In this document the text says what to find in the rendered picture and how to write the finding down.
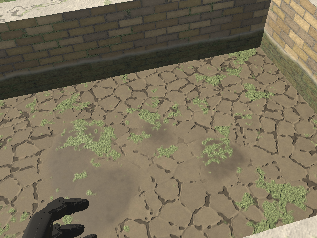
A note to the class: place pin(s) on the left robot hand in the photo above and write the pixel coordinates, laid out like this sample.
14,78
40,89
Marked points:
41,223

